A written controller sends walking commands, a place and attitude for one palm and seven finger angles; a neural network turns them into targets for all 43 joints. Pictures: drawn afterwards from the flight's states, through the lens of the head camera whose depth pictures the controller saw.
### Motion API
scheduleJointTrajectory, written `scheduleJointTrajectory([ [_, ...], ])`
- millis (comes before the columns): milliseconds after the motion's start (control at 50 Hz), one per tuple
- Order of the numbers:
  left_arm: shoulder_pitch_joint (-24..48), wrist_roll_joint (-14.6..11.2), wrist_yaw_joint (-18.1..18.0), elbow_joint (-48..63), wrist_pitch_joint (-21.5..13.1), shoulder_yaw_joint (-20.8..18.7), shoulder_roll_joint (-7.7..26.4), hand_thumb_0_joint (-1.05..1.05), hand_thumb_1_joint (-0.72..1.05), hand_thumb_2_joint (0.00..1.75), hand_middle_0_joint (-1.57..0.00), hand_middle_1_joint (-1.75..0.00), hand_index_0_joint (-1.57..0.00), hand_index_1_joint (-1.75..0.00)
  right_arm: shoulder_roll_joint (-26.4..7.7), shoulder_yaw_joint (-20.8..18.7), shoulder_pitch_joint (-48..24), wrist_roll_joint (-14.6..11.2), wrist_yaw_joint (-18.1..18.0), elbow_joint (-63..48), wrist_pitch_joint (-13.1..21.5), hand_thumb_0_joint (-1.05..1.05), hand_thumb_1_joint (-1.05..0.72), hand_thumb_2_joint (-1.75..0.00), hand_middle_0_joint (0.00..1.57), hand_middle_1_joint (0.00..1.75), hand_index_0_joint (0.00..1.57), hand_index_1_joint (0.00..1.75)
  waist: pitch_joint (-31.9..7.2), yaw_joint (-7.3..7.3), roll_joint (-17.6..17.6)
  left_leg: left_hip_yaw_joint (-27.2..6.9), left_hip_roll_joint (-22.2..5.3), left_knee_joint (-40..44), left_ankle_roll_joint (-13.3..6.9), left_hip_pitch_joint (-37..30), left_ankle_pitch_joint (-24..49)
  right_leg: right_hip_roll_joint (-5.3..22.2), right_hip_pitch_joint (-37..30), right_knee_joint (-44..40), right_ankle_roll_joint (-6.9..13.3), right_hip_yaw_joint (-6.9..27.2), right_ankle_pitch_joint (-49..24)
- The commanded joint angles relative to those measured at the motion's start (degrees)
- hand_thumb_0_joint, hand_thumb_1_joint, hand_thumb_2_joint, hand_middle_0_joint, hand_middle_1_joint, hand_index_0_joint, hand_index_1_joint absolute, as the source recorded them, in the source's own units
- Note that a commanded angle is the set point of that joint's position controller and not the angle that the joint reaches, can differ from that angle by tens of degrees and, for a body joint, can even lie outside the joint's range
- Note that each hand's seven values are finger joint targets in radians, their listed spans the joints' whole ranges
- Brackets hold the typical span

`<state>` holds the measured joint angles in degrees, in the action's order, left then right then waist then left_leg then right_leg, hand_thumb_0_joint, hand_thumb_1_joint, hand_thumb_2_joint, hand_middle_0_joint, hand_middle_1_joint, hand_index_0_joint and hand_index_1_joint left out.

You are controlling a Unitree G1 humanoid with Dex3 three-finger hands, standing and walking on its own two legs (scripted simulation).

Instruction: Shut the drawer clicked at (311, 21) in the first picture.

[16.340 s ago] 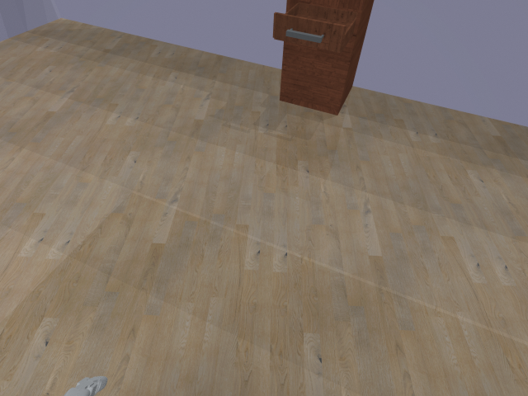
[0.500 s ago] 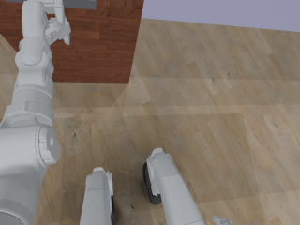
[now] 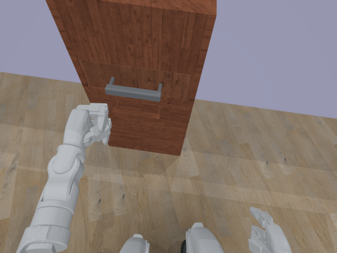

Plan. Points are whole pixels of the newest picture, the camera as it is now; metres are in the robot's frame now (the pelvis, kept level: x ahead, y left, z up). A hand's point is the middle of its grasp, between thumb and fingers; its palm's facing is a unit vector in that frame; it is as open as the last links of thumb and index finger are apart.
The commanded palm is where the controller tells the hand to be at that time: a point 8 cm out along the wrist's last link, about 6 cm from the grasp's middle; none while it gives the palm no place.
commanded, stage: draw the hand back to the body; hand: left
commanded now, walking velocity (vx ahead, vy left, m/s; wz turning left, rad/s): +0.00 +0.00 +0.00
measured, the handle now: (134, 88) +0.64 +0.12 -0.09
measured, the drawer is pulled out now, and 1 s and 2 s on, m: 0.00 0.00 0.00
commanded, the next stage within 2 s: step back with the hand held close in 0.90 s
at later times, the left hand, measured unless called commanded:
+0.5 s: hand (36, 143) +0.28 +0.21 +0.18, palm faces +0.22 -0.91 -0.34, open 3.3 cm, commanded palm +0.23 +0.26 +0.21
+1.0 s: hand out of the picture +0.21 +0.24 +0.24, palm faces +0.40 -0.84 -0.38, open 3.2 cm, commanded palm +0.16 +0.27 +0.26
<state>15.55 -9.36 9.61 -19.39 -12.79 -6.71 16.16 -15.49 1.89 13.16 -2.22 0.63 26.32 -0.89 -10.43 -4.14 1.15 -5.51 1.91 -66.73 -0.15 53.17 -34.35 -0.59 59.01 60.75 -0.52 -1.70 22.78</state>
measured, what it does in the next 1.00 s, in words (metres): rises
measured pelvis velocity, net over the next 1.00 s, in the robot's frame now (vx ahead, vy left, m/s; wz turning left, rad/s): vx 0.02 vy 0.00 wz -0.02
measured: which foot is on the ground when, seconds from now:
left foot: down 0.00-1.00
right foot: down 0.00-1.00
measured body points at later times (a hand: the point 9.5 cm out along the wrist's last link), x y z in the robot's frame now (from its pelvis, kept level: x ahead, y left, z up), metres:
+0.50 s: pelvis +0.04 +0.00 +0.07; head +0.04 -0.02 +0.52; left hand +0.26 +0.25 +0.20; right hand +0.21 -0.21 -0.02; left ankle -0.03 +0.12 -0.65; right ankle +0.06 -0.13 -0.65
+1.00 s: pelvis +0.02 +0.00 +0.08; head -0.01 -0.02 +0.53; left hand +0.18 +0.28 +0.27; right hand +0.20 -0.22 +0.01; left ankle -0.03 +0.12 -0.65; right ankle +0.06 -0.13 -0.65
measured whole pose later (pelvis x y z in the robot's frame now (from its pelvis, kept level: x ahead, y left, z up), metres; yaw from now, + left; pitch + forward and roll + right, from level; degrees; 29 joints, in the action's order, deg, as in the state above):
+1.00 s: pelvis +0.02 +0.00 +0.08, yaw -1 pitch -4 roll -1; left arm -28.5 -3.3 -5.7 25.8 -4.9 -16.5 19.1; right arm -12.1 2.2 14.5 0.2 -4.7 33.9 8.6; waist -0.4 4.1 3.4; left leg -3.0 0.4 -30.3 -0.4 4.6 -21.4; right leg -1.1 12.4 29.1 -0.2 1.1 12.5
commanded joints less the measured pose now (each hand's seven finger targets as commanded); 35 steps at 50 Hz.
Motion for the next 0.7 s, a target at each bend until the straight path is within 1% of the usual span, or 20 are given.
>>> scheduleJointTrajectory([
  [0,4.99,-1.65,2.8,13.44,-2.29,-2.96,8.29,0.0,0.9,0.9,-1.4,-1.6,-1.4,-1.6,-6.89,-2.84,3.49,-0.74,-1.57,-7.75,1.75,0.0,-0.9,-0.9,0.2,0.3,0.2,0.3,-15.39,-0.28,1.72,4.99,-0.33,15.05,-0.76,-9.13,17.68,-0.28,-26.91,-10.22,1.78,-0.5,-10.75],
  [20,1.68,3.89,-3.6,16.98,0.57,-2.84,12.15,0.0,0.9,0.9,-1.4,-1.6,-1.4,-1.6,-5.13,-3.52,0.25,-0.59,-2.66,-9.76,0.08,0.0,-0.9,-0.9,0.2,0.3,0.2,0.3,-17.29,3.12,2.51,5.25,-0.75,20.74,0.14,-14.43,19.11,0.89,-32.25,-12.79,2.75,1.53,-9.26],
  [40,-1.05,3.96,-6.77,21.56,2.16,-1.51,9.61,0.0,0.9,0.9,-1.4,-1.6,-1.4,-1.6,-4.47,-3.38,-0.14,-0.59,-3.42,-10.94,-0.33,0.0,-0.9,-0.9,0.2,0.3,0.2,0.3,-15.21,2.74,4.93,5.09,-0.85,21.98,0.34,-16.7,20.97,0.64,-32.53,-13.56,2.71,1.15,-10.37],
  [60,-3.23,4.25,-8.38,25.28,3.24,-0.88,8.67,0.0,0.9,0.9,-1.4,-1.6,-1.4,-1.6,-4.17,-3.14,0.1,-0.45,-3.78,-11.74,-0.49,0.0,-0.9,-0.9,0.2,0.3,0.2,0.3,-14.33,2.55,5.61,4.41,-1.24,22.9,0.9,-18.44,22.64,0.58,-31.95,-13.95,2.57,0.5,-10.92],
  [80,-5.31,4.71,-9.83,27.42,4.35,-0.51,8.64,0.0,0.9,0.9,-1.4,-1.6,-1.4,-1.6,-3.84,-2.83,-0.46,-0.28,-4.08,-11.79,-0.59,0.0,-0.9,-0.9,0.2,0.3,0.2,0.3,-13.23,2.9,7.77,4.74,-1.51,23.43,0.63,-19.46,23.59,0.88,-33.34,-14.92,2.54,0.68,-11.7],
  [100,-6.13,5.24,-11.44,30.34,5.1,-1.79,10.47,0.0,0.9,0.9,-1.4,-1.6,-1.4,-1.6,-3.72,-2.64,-0.3,-0.09,-4.55,-11.52,-0.63,0.0,-0.9,-0.9,0.2,0.3,0.2,0.3,-13.34,2.7,5.59,5.19,-1.59,23.53,0.16,-20.08,23.96,0.97,-35.85,-15.85,2.39,0.63,-13.25],
  [140,-8.57,5.55,-13.68,33.55,6.27,-2.57,11.61,0.0,0.9,0.9,-1.4,-1.6,-1.4,-1.6,-3.68,-2.19,-0.63,0.34,-5.62,-11.45,-0.17,0.0,-0.9,-0.9,0.2,0.3,0.2,0.3,-11.05,2.4,1.96,4.11,-2.13,25.15,-0.21,-21.37,25.92,0.79,-38.16,-17.41,2.29,0.32,-15.03],
  [180,-9.67,6.22,-15.03,34.52,7.27,-2.25,10.96,0.0,0.9,0.9,-1.4,-1.6,-1.4,-1.6,-3.41,-1.97,-0.73,0.41,-6.37,-10.74,0.48,0.0,-0.9,-0.9,0.2,0.3,0.2,0.3,-8.76,2.1,2.3,4.07,-2.44,26.98,-0.22,-23.98,27.21,0.98,-39.48,-19.24,2.04,0.41,-16.05],
  [220,-11.38,6.56,-15.82,36.38,7.85,-1.55,10.1,0.0,0.9,0.9,-1.4,-1.6,-1.4,-1.6,-3.27,-1.86,-0.9,0.54,-6.84,-10.05,1.61,0.0,-0.9,-0.9,0.2,0.3,0.2,0.3,-6.56,2.1,2.61,3.85,-2.79,28.66,-0.19,-26.79,27.95,1.07,-40.03,-20.94,1.98,0.09,-16.13],
  [280,-17.96,6.69,-16.13,39.39,8.44,-1.3,9.13,0.0,0.9,0.9,-1.4,-1.6,-1.4,-1.6,-2.96,-1.57,-1.14,0.7,-7.21,-8.82,3.37,0.0,-0.9,-0.9,0.2,0.3,0.2,0.3,-5.86,3.32,3.71,3.89,-3.0,30.6,0.0,-31.55,34.3,1.16,-43.05,-23.01,1.9,-0.01,-19.83],
  [320,-22.26,6.47,-16.16,41.74,8.62,-1.87,8.98,0.0,0.9,0.9,-1.4,-1.6,-1.4,-1.6,-2.76,-1.45,-1.7,0.82,-7.06,-8.08,4.47,0.0,-0.9,-0.9,0.2,0.3,0.2,0.3,-4.22,3.86,1.98,4.08,-3.12,32.06,-0.03,-32.87,34.18,1.25,-44.79,-24.58,1.75,-0.23,-20.18],
  [340,-24.2,6.37,-16.07,42.69,8.58,-2.5,9.49,0.0,0.9,0.9,-1.4,-1.6,-1.4,-1.6,-2.95,-1.33,-2.14,0.93,-7.01,-7.53,4.96,0.0,-0.9,-0.9,0.2,0.3,0.2,0.3,-3.32,4.2,0.74,3.86,-3.09,32.7,-0.25,-33.15,34.6,1.11,-45.98,-25.49,1.9,-0.17,-20.73],
  [400,-29.94,5.98,-15.93,45.6,8.37,-6.05,10.73,0.0,0.9,0.9,-1.4,-1.6,-1.4,-1.6,-2.51,-1.35,-3.11,1.06,-6.81,-6.44,5.97,0.0,-0.9,-0.9,0.2,0.3,0.2,0.3,-1.04,5.33,0.24,4.52,-3.24,35.0,-0.23,-34.63,34.78,1.36,-48.51,-27.41,1.79,-0.15,-21.86],
  [420,-30.65,5.97,-15.92,47.41,8.14,-7.23,11.39,0.0,0.9,0.9,-1.4,-1.6,-1.4,-1.6,-2.46,-1.32,-3.26,1.15,-6.72,-6.18,6.42,0.0,-0.9,-0.9,0.2,0.3,0.2,0.3,-0.5,5.45,-1.05,4.52,-3.25,35.64,-0.29,-34.77,34.77,1.39,-49.41,-27.88,1.75,-0.18,-22.15],
  [440,-31.74,5.87,-15.82,48.47,7.95,-8.9,12.71,0.0,0.9,0.9,-1.4,-1.6,-1.4,-1.6,-2.61,-1.26,-3.89,1.25,-6.68,-5.85,6.75,0.0,-0.9,-0.9,0.2,0.3,0.2,0.3,0.56,6.1,-0.65,4.4,-3.08,36.23,-0.37,-34.86,34.66,1.09,-50.04,-28.69,1.96,0.0,-22.22],
  [460,-32.67,5.78,-15.73,50.13,7.74,-9.66,12.76,0.0,0.9,0.9,-1.4,-1.6,-1.4,-1.6,-2.22,-1.23,-4.08,1.34,-6.57,-5.64,7.12,0.0,-0.9,-0.9,0.2,0.3,0.2,0.3,0.76,6.07,0.23,4.74,-3.07,36.8,-0.39,-35.73,35.1,1.28,-50.79,-29.09,1.91,0.14,-22.99],
  [540,-36.79,5.56,-15.78,56.36,6.88,-14.43,15.35,0.0,0.9,0.9,-1.4,-1.6,-1.4,-1.6,-1.93,-1.64,-3.98,1.73,-6.23,-4.35,8.77,0.0,-0.9,-0.9,0.2,0.3,0.2,0.3,0.04,7.03,1.44,5.25,-3.05,37.69,-0.45,-38.61,38.54,1.09,-53.36,-31.09,1.95,0.88,-26.25],
  [560,-38.06,5.46,-15.62,56.33,6.79,-14.13,14.2,0.0,0.9,0.9,-1.4,-1.6,-1.4,-1.6,-1.64,-1.53,-4.04,1.79,-6.15,-4.12,9.06,0.0,-0.9,-0.9,0.2,0.3,0.2,0.3,1.47,6.91,1.98,5.41,-3.17,38.2,-0.35,-38.89,38.8,1.18,-53.1,-31.31,1.83,0.79,-26.22],
  [600,-38.63,5.54,-15.59,59.81,6.1,-14.78,14.27,0.0,0.9,0.9,-1.4,-1.6,-1.4,-1.6,-1.61,-1.76,-3.89,1.74,-5.88,-3.79,9.96,0.0,-0.9,-0.9,0.2,0.3,0.2,0.3,1.63,6.94,4.44,5.62,-3.32,38.78,-0.13,-40.55,39.67,1.2,-53.03,-32.08,1.78,0.89,-26.05],
  [680,-41.49,5.53,-15.89,62.81,4.91,-17.7,15.33,0.0,0.9,0.9,-1.4,-1.6,-1.4,-1.6,-1.68,-1.99,-4.2,1.96,-5.66,-2.68,11.79,0.0,-0.9,-0.9,0.2,0.3,0.2,0.3,3.96,7.61,4.01,5.21,-3.79,40.35,0.11,-41.39,39.21,0.97,-53.11,-33.11,1.84,0.62,-24.23],
])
